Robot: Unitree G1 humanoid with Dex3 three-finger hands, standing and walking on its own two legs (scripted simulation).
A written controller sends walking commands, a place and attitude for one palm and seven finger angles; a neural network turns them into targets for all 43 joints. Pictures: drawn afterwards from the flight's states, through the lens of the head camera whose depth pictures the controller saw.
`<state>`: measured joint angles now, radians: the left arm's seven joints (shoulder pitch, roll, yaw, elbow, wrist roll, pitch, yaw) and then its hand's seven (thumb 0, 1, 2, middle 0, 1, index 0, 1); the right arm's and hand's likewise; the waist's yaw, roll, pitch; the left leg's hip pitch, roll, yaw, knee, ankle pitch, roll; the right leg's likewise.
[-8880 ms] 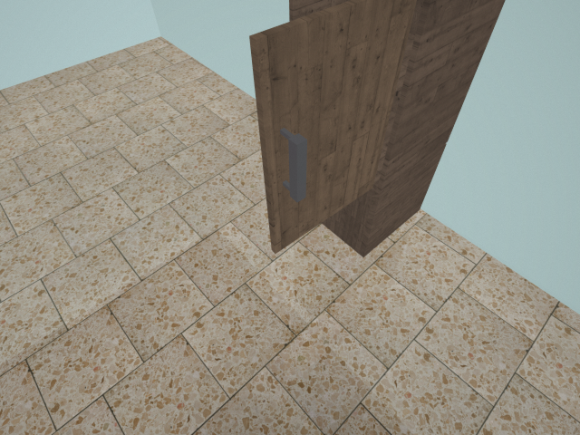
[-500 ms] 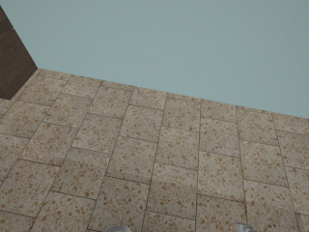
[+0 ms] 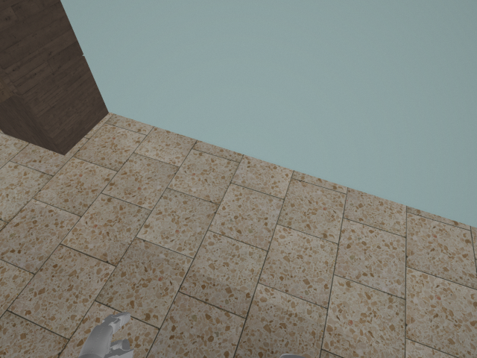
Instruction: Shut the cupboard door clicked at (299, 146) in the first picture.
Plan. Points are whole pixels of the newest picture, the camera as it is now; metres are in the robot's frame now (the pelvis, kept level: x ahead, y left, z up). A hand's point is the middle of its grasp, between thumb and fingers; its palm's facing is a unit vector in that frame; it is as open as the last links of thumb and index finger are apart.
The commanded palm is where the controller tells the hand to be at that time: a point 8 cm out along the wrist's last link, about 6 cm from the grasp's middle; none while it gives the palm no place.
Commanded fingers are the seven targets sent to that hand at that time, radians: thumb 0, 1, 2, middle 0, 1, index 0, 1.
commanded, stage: walk to a spot facing it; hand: left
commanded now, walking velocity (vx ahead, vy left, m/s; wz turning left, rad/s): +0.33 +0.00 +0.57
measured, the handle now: out of the picture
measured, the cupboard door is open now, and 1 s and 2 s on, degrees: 88 88 88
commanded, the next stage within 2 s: turn to face it in 1.50 s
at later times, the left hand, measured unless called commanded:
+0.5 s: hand out of the picture +0.02 +0.18 -0.18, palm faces +0.39 -0.90 -0.20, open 7.3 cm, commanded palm none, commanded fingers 0.00 0.90 0.90 -0.20 -0.30 -0.20 -0.30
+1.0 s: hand (102, 214) +0.45 +0.34 -0.16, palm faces +0.30 -0.94 -0.14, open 7.4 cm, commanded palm none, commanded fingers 0.00 0.90 0.90 -0.20 -0.30 -0.20 -0.30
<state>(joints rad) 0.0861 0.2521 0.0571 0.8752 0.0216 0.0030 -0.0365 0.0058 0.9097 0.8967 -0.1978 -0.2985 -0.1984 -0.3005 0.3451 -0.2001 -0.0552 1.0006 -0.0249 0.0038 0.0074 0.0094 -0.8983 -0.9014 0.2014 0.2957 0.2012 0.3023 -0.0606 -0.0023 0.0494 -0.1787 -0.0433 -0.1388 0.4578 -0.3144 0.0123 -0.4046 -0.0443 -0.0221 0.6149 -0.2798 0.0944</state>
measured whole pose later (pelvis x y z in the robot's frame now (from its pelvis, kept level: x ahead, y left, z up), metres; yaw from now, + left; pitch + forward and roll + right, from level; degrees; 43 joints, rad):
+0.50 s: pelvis +0.18 +0.04 -0.02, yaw +19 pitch +1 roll -1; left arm 0.48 0.20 0.03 1.10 0.02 -0.04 0.00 0.00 0.92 0.90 -0.20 -0.30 -0.20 -0.30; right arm -0.02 -0.24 -0.04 0.89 -0.04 -0.02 0.05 0.01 -0.91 -0.90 0.19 0.29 0.19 0.30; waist 0.05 -0.01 0.10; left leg -0.45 0.01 0.15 0.62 -0.19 0.09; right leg 0.00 -0.17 -0.31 0.62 -0.47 0.08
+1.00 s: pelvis +0.38 +0.13 +0.00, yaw +23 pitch +1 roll +0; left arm 0.05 0.20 0.04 0.97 0.02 0.00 -0.03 0.00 0.91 0.90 -0.20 -0.30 -0.20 -0.30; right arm 0.48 -0.15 -0.01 1.11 -0.03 -0.07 -0.03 0.00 -0.91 -0.90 0.20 0.29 0.20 0.30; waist -0.08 -0.04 0.06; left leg 0.06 -0.06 0.07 0.25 -0.33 0.08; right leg -0.56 -0.08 -0.08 0.76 -0.13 0.00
